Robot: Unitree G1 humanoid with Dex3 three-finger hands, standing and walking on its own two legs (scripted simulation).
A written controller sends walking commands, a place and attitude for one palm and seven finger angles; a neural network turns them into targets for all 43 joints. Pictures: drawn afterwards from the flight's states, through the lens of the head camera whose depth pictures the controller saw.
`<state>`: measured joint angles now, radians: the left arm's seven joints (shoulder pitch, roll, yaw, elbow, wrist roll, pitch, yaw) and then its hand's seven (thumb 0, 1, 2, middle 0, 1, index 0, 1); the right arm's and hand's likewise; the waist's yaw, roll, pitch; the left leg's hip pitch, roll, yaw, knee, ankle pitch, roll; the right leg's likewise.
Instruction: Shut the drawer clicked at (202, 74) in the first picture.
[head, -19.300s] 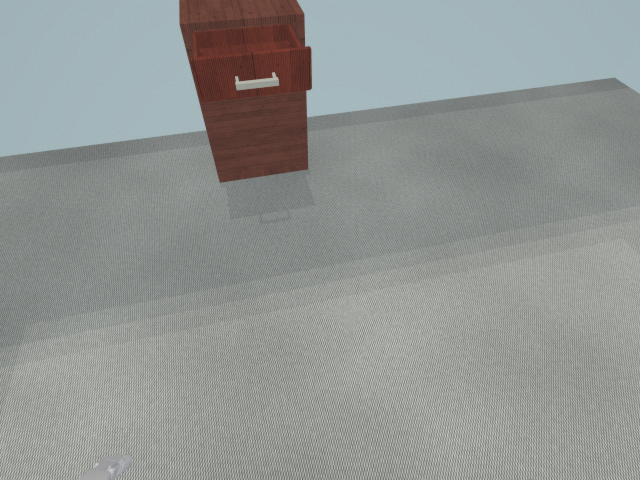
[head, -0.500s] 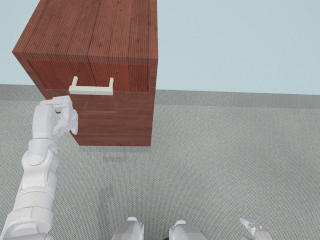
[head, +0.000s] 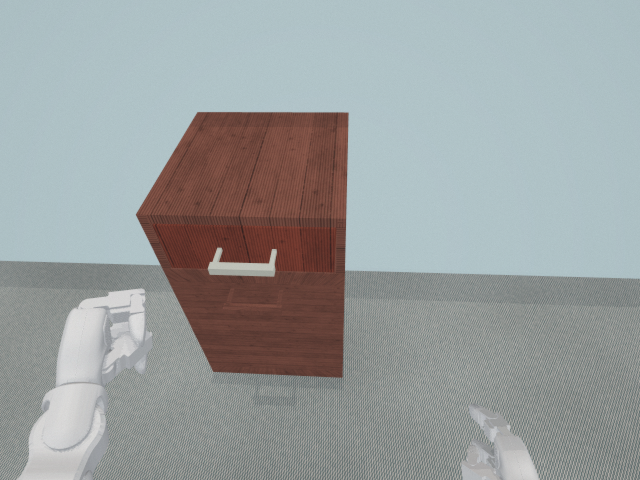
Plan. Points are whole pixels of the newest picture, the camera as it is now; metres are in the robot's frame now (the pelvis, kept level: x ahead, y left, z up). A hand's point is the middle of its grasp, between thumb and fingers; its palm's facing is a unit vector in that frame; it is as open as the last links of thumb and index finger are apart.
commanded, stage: draw the hand back to the body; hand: left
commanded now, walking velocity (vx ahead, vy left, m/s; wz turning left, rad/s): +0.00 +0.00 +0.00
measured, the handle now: (244, 261) +0.58 +0.22 -0.15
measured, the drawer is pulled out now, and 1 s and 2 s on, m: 0.00 0.00 0.00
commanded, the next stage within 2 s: step back with the hand held close in 0.46 s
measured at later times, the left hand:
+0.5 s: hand (79, 391) +0.16 +0.23 +0.15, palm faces +0.40 -0.84 -0.37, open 3.2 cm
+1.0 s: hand (86, 376) +0.17 +0.22 +0.16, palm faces +0.25 -0.82 -0.51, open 3.2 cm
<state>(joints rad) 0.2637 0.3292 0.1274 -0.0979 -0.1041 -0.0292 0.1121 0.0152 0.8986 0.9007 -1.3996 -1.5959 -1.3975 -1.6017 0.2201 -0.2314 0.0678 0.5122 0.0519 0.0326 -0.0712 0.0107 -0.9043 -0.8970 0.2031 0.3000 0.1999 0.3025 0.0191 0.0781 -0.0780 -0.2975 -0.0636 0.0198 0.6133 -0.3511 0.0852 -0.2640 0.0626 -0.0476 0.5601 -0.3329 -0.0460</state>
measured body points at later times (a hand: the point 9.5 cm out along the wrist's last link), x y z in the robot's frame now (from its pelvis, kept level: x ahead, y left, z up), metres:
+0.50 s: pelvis -0.01 -0.02 +0.01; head -0.03 -0.05 +0.46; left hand +0.14 +0.27 +0.17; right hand +0.18 -0.23 -0.07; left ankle -0.02 +0.06 -0.73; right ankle -0.02 -0.09 -0.73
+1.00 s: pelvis -0.02 -0.01 +0.01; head +0.00 -0.02 +0.46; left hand +0.15 +0.26 +0.19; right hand +0.13 -0.27 -0.08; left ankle -0.02 +0.06 -0.73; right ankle -0.02 -0.09 -0.73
